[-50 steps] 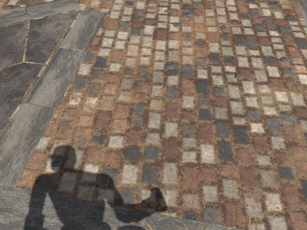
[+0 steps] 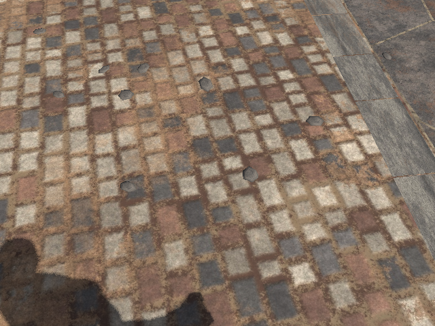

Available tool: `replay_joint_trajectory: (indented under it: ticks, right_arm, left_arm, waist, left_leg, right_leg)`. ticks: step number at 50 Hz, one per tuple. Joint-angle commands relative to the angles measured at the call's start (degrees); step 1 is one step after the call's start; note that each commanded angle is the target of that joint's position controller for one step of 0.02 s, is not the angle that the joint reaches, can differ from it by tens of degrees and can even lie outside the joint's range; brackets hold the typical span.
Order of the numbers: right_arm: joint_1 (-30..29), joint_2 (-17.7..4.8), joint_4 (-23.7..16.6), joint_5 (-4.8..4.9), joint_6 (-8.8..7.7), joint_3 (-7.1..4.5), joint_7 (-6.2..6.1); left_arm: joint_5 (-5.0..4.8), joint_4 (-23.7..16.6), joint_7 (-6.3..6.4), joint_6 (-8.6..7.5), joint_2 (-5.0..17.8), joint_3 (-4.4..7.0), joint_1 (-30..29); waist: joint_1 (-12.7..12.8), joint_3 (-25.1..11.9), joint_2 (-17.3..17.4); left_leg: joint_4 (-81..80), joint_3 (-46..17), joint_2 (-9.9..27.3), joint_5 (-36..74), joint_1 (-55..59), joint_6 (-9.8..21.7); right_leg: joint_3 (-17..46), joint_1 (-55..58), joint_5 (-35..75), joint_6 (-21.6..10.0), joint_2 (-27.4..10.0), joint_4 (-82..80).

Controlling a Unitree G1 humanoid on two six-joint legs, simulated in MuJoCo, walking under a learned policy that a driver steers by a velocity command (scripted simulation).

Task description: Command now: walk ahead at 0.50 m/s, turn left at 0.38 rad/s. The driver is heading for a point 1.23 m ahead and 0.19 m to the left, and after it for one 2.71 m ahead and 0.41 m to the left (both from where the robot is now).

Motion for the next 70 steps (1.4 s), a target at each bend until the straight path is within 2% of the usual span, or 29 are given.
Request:
replay_joint_trajectory:
  ticks: [1, 2, 5, 12, 17, 19, 20, 21, 22, 23, 24, 25, 27, 29, 32, 37, 41, 43, 45, 46, 47, 48, 49, 50, 51, 53, 59, 66, 70]
  right_arm:
    - [7.68, -7.82, -2.39, -0.43, 0.44, -2.22, -0.69]
    - [6.25, -6.81, -2.98, -0.85, 0.38, -1.78, -0.88]
    - [5.58, -7.2, -3.36, -0.54, 0.41, -1.92, -1.6]
    - [11.72, -9.0, -0.48, 0.53, 1.54, -2.63, -3.62]
    - [14.3, -8.66, 0.7, 0.77, 2.88, -2.77, -4.24]
    - [12.76, -8.68, 0.32, 0.59, 3.28, -3.0, -4.32]
    - [11.42, -7.55, -0.34, 0.46, 3.28, -2.62, -4.13]
    - [10.21, -4.96, -1.67, -0.24, 3.0, -1.61, -3.77]
    - [17.99, -1.02, -2.6, 0.62, 2.44, -0.33, -3.72]
    - [19.23, -4.59, -2.57, 1.06, 2.12, -0.53, -3.75]
    - [14.3, -8.86, -2.39, 1.2, 2.33, -1.77, -3.65]
    - [10.12, -9.09, -3.18, 0.69, 2.65, -2.0, -3.64]
    - [7.24, -7.34, -4.36, 0.12, 2.95, -2.32, -3.2]
    - [8.2, -4.19, -4.44, 0.54, 3.35, -1.67, -2.8]
    - [5.3, -2.23, -5.5, -0.1, 3.21, -0.84, -2.65]
    - [-3.82, -1.23, -7.1, -0.3, 1.53, 0.31, -1.1]
    - [-9.31, -2.7, -9.46, 0.22, 1.19, 0.03, -0.4]
    - [-7.4, -4.22, -9.37, -0.1, 1.03, -0.69, -0.39]
    - [7.23, -8.87, -5.27, -0.69, 1.02, -3.27, -1.26]
    - [16.63, -14.13, -4.11, -1.94, 1.42, -4.58, -2.26]
    - [17.27, -15.26, -4.0, -1.75, 1.63, -4.43, -2.18]
    - [15.76, -10.01, -3.9, -1.3, 1.46, -3.09, -2.04]
    - [12.34, -8.25, -3.63, -0.84, 1.19, -2.4, -1.97]
    - [8.57, -6.51, -3.52, -0.97, 0.91, -1.93, -1.79]
    - [5.89, -4.76, -3.46, -1.19, 0.45, -1.53, -1.55]
    - [3.57, -3.51, -2.65, -1.67, -0.77, -1.57, -1.4]
    - [4.24, -5.26, 0.92, -2.08, -1.63, -2.53, -2.64]
    - [9.15, -8.53, 4.58, -0.45, 0.34, -3.73, -3.54]
    - [7.86, -11.31, 4.69, 0.3, 2.23, -4.51, -4.22]
  left_arm:
    - [0.21, -7.93, -0.43, -3.4, 7.08, 1.2, -6.41]
    - [1.11, -8.03, -0.17, -3.16, 7.09, 1.57, -5.94]
    - [1.62, -7.76, 0.28, -1.92, 5.37, 1.45, -4.02]
    - [0.98, -10.69, -0.01, -2.28, 2.25, 0.35, -17.68]
    - [0.14, -11.8, -1.23, -3.53, 4.23, 1.13, -21.82]
    - [-0.03, -10.81, -1.1, -3.99, 5.7, 1.94, -17.7]
    - [0.29, -9.5, -0.7, -4.22, 7.14, 2.78, -12.07]
    - [1.23, -8.61, -0.16, -4.33, 9.71, 3.64, -3.53]
    - [1.95, -7.06, 0.15, -3.54, 14.2, 4.89, 3.51]
    - [0.23, -6.43, -0.26, -3.0, 10.53, 4.24, 4.14]
    - [0.03, -7.08, -0.07, -2.62, 6.5, 3.14, 1.11]
    - [0.5, -7.35, 0.05, -2.13, 5.16, 2.61, -1.71]
    - [1.01, -6.34, -0.03, -2.03, 3.16, 1.77, -4.89]
    - [0.9, -5.08, -0.46, -2.52, 3.19, 1.8, -4.95]
    - [0.55, -2.89, -0.84, -3.1, 5.52, 2.51, -4.16]
    - [-0.67, -0.29, -0.76, -2.19, 8.06, 2.81, -2.11]
    - [-1.47, 2.69, -0.7, -0.97, 9.96, 3.1, 2.35]
    - [-1.76, 3.67, -0.5, -0.2, 10.71, 3.14, 2.63]
    - [-1.49, 3.85, -0.22, 0.09, 9.13, 2.13, 2.33]
    - [0.14, 1.7, -0.29, -0.43, 4.43, 0.41, 3.23]
    - [-0.35, 1.72, -0.44, -1.38, 0.98, -0.82, 8.15]
    - [-1.92, 2.08, -0.62, -1.61, 7.46, 1.05, 4.08]
    - [-2.51, 0.7, -0.73, -1.71, 8.23, 1.46, 0.38]
    - [-1.92, 0.71, -0.39, -1.5, 7.29, 1.44, -1.35]
    - [-1.32, 0.92, -0.21, -0.88, 6.75, 1.73, -1.25]
    - [-1.49, 1.97, -0.13, 0.75, 4.16, 1.53, 1.42]
    - [-0.92, -0.43, -0.55, 1.77, 1.87, 1.33, -4.94]
    - [-0.7, -6.06, -3.1, 1.54, 0.98, 0.38, -17.02]
    - [-0.83, -7.21, -3.72, 1.99, 4.19, 2.11, -12.26]
  waist:
    - [-4.1, -4.38, 1.15]
    - [-2.22, -3.54, 1.95]
    - [-0.26, -3.26, 4.71]
    - [-4.79, -1.55, 5.37]
    - [-5.2, -1.12, 6.39]
    - [-2.6, -2.05, 8.26]
    - [0.52, -5.37, 7.89]
    - [4.68, -13.25, 4.75]
    - [3.26, -22.25, -10.27]
    - [3.09, -21.72, -15.34]
    - [4.14, -12.66, -8.17]
    - [3.67, -6.98, -3.76]
    - [1.2, -0.97, -3.9]
    - [-0.07, -0.4, -5.43]
    - [-0.37, 0.21, -3.85]
    - [2.35, 0.8, -2.41]
    - [3.27, 1.85, -3.43]
    - [0.95, 0.51, -4.25]
    - [-6.99, -8.45, -2.99]
    - [-9.47, -17.81, 5.86]
    - [-6.89, -24.82, 16.89]
    - [-8.44, -18.52, 10.05]
    - [-7.08, -10.7, 9.08]
    - [-5.12, -7.21, 6.3]
    - [-3.29, -4.34, 7.06]
    - [-0.75, -3.22, 7.53]
    - [-0.81, 0.93, 4.18]
    - [-4.92, 4.75, 2.51]
    - [-0.29, -0.9, 5.83]
  left_leg:
    - [-17.47, -29.75, 17.25, -5.26, 26.25, 11.39]
    - [-18.51, -26.69, 15.33, 0.35, 21.8, 10.8]
    - [-20.15, -21.59, 12.63, 10.01, 15.98, 11.43]
    - [-18.46, -16.93, 8.26, 10.84, 12.36, 7.4]
    - [-12.65, -24.56, 10.88, 8.44, 19.95, 6.42]
    - [-8.93, -26.39, 11.16, 12.69, 20.74, 5.4]
    - [-3.59, -24.83, 8.75, 16.62, 19.1, 3.87]
    - [9.56, -21.33, 6.01, 12.95, 12.59, 2.01]
    - [28.75, -12.92, -2.56, -10.84, -7.36, -2.39]
    - [38.16, -11.74, 0.44, -24.54, -16.66, -3.21]
    - [41.57, -11.87, 3.4, -19.85, -19.53, -3.75]
    - [41.25, -9.47, 5.37, -15.33, -18.66, -4.2]
    - [36.81, -8.41, 8.42, -10.63, -15.89, -4.45]
    - [33.99, -7.1, 9.12, -9.3, -12.73, -4.54]
    - [25.87, -6.77, 9.48, -5.09, -13.8, -5.13]
    - [7.62, -2.18, 8.71, 8.81, -8.82, -4.56]
    - [1.06, -1.08, 7.3, 5.9, -7.76, -2.77]
    - [-2.05, 0.27, 5.53, 2.56, -1.95, -1.02]
    - [-4.23, 0.42, 4.84, 5.41, 21.59, 1.87]
    - [-3.23, -16.82, 19.37, 4.91, 41.28, 6.8]
    - [-10.94, -38.89, 28.71, -3.68, 48.59, 12.91]
    - [-12.87, -35.23, 26.54, -8.67, 43.45, 10.71]
    - [-14.34, -26.26, 24.47, -6.81, 36.07, 8.66]
    - [-16.32, -20.87, 21.89, -4.07, 29.37, 7.38]
    - [-18.58, -16.27, 19.99, -0.37, 24.07, 6.75]
    - [-22.37, -10.56, 18.78, 4.31, 18.14, 6.72]
    - [-25.5, 2.06, 17.67, 13.35, 18.68, 5.79]
    - [-23.48, 8.73, 20.3, 17.19, 28.38, 4.05]
    - [-8.85, 11.66, 20.34, 48.18, 32.49, 1.55]
  right_leg:
    - [2.64, -28.72, 5.2, -0.21, -5.17, 7.25]
    - [2.76, -25.1, 7.56, 0.14, -6.62, 3.28]
    - [1.21, -21.77, 9.95, 2.67, -6.66, -2.54]
    - [0.15, -17.0, 30.07, 5.17, -2.37, -26.77]
    - [2.22, -14.63, 26.25, 3.31, -0.63, -34.69]
    - [1.65, -8.67, 22.37, 1.31, -0.6, -36.53]
    - [1.17, 0.49, 23.81, -0.68, -1.51, -38.78]
    - [7.29, 15.98, 23.01, -4.49, -9.15, -35.96]
    - [29.32, 38.01, 15.99, -13.82, -22.65, -36.57]
    - [41.91, 38.04, 4.26, -15.44, -27.08, -41.06]
    - [34.46, 30.1, 0.8, -12.76, -24.52, -42.81]
    - [26.28, 22.44, 5.26, -10.59, -21.74, -44.0]
    - [16.08, 11.82, 14.56, -8.98, -17.27, -47.58]
    - [11.25, 7.13, 18.32, -9.66, -15.46, -50.42]
    - [6.64, 6.56, 25.1, -11.67, -15.87, -52.86]
    - [-1.12, 7.36, 29.67, -9.92, -13.55, -52.89]
    - [-0.42, 13.49, 31.15, -8.76, -16.72, -50.8]
    - [-0.49, 15.2, 40.16, -7.54, -17.14, -46.14]
    - [-3.93, 7.82, 47.41, -4.38, -12.48, -28.38]
    - [-6.54, -8.68, 27.12, -1.11, -7.52, -7.8]
    - [-0.52, -22.1, -8.66, 0.41, -0.43, 6.36]
    - [4.11, -27.38, -7.3, 0.17, -3.3, 11.71]
    - [2.67, -29.5, -2.12, -0.24, -5.67, 10.95]
    - [1.78, -27.7, 2.65, -0.03, -7.76, 8.44]
    - [1.88, -25.4, 6.11, 0.33, -9.09, 6.15]
    - [2.16, -20.36, 10.13, 1.1, -10.01, 5.28]
    - [3.08, -24.99, 24.45, 2.13, -9.27, -8.07]
    - [-3.38, -26.24, 25.86, -1.0, -7.83, -23.44]
    - [-9.59, -15.12, 14.68, -5.24, -1.6, -24.31]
